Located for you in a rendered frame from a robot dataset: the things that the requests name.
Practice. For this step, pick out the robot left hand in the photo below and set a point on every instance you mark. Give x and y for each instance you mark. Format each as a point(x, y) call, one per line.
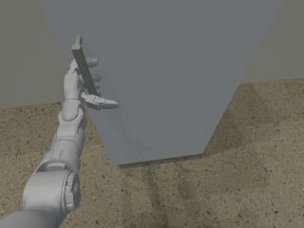
point(74, 85)

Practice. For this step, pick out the robot left upper arm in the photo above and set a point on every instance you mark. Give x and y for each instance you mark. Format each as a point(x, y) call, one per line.
point(49, 197)

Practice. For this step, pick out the fridge door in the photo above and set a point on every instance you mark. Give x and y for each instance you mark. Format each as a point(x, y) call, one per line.
point(173, 66)

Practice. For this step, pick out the left robot forearm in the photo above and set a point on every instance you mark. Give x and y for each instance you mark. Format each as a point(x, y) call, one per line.
point(68, 142)

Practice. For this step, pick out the handle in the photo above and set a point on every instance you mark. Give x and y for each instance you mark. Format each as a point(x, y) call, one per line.
point(83, 67)

